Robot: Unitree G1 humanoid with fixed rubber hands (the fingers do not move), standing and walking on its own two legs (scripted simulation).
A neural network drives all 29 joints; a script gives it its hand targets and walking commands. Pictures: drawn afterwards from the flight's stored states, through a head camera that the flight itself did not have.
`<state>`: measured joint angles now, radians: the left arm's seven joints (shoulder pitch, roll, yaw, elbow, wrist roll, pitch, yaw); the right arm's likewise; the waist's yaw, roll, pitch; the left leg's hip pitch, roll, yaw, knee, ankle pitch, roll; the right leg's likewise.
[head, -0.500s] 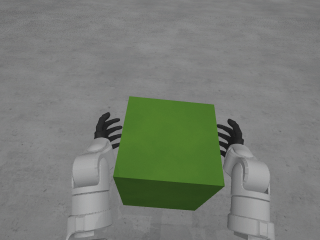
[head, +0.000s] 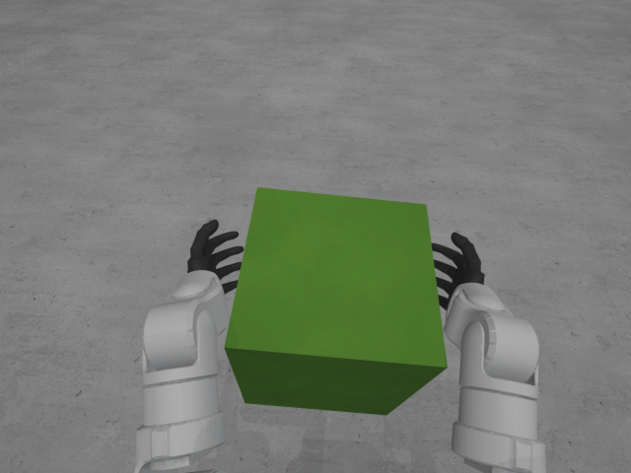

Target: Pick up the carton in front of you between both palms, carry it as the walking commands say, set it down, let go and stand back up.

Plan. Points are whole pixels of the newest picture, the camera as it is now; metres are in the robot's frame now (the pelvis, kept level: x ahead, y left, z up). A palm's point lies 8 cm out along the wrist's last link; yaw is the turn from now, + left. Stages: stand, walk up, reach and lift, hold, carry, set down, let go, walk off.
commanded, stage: carry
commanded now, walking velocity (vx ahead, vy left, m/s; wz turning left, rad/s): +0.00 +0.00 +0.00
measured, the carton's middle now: (328, 312) +0.33 +0.00 +0.03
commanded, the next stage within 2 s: none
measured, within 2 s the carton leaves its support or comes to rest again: neither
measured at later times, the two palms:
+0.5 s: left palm (197, 284) +0.32 +0.15 +0.10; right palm (453, 286) +0.33 -0.16 +0.09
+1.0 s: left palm (173, 304) +0.29 +0.17 +0.11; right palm (450, 305) +0.29 -0.14 +0.11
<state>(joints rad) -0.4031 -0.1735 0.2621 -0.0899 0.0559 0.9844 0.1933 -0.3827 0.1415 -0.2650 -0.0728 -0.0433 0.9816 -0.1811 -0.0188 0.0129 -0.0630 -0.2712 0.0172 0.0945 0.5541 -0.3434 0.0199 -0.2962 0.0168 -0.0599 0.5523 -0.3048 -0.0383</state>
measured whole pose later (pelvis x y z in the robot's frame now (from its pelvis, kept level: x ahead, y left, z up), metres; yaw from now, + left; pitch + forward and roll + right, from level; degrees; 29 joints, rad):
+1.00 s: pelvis -0.03 +0.01 +0.00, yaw +1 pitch +2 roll -1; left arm -0.45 -0.16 0.27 0.03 0.09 1.01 0.20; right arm -0.41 0.15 -0.30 0.04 -0.08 0.99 -0.19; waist 0.01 -0.01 -0.12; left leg -0.29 0.01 0.08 0.56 -0.31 0.04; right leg -0.30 0.00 -0.08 0.54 -0.28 -0.03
